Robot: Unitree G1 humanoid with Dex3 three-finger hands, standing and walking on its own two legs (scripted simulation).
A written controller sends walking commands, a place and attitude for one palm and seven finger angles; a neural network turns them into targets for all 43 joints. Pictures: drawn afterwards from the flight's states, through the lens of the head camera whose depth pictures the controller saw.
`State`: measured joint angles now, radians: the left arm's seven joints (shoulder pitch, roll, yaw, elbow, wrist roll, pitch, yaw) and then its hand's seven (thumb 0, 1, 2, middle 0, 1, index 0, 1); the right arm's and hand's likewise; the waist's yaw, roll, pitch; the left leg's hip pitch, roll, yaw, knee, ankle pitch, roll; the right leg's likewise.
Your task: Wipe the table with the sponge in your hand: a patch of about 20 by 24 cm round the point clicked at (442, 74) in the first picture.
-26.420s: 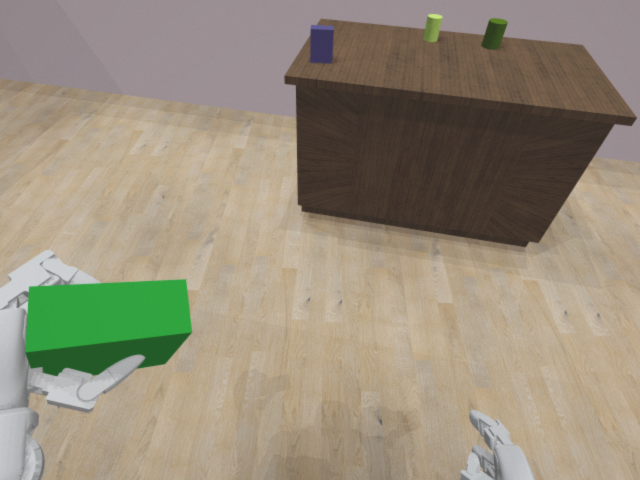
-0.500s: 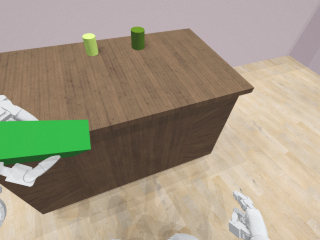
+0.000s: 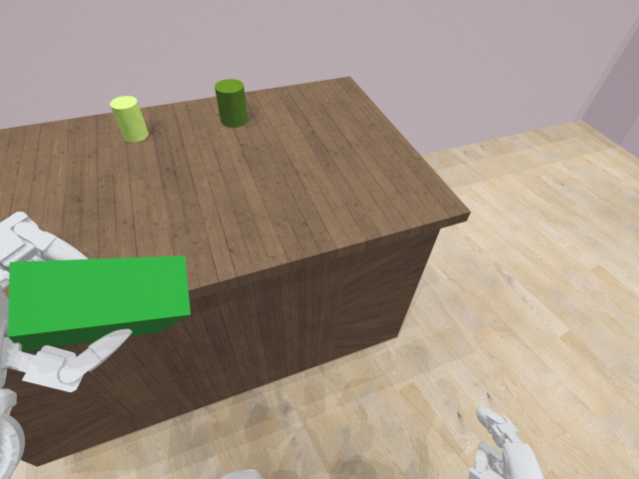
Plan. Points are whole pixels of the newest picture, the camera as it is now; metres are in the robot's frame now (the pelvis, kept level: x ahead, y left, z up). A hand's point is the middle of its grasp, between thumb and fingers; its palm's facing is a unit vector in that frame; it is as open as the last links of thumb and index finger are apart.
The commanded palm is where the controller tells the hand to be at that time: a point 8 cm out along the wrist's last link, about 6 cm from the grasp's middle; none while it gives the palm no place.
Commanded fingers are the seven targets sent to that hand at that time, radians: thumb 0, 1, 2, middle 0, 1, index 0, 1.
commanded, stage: shuffle to correct the standing spot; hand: left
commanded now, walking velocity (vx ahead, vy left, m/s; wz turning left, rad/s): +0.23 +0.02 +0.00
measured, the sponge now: (125, 303) +0.23 +0.21 +0.17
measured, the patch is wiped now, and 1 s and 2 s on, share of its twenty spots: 0.00 0.00 0.00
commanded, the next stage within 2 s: come to a stop and stand still in 1.34 s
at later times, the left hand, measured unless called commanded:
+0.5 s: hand (165, 227) +0.31 +0.19 +0.19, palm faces +0.45 -0.76 -0.47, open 9.4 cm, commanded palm +0.25 +0.22 +0.18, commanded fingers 0.00 0.10 1.30 -1.20 -1.60 -1.20 -1.60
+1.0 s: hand (219, 193) +0.36 +0.15 +0.19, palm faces +0.44 -0.75 -0.49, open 9.4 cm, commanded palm +0.32 +0.18 +0.18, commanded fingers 0.00 0.10 1.30 -1.20 -1.60 -1.20 -1.60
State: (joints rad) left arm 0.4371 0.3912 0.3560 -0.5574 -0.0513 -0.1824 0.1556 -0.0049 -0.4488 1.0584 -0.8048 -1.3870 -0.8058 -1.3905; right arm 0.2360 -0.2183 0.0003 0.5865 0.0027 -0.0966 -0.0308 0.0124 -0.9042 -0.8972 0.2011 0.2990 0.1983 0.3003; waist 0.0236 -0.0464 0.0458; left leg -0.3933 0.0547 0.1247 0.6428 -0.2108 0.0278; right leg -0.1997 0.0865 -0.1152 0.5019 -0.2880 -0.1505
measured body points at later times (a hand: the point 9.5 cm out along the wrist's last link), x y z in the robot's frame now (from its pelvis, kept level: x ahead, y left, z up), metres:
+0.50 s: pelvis +0.10 -0.06 +0.01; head +0.12 -0.09 +0.46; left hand +0.28 +0.23 +0.21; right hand +0.26 -0.28 -0.11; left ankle +0.18 +0.08 -0.68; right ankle +0.04 -0.07 -0.73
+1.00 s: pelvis +0.16 -0.10 +0.01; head +0.18 -0.13 +0.45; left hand +0.33 +0.18 +0.22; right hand +0.30 -0.35 -0.11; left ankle +0.19 +0.05 -0.65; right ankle +0.18 -0.18 -0.73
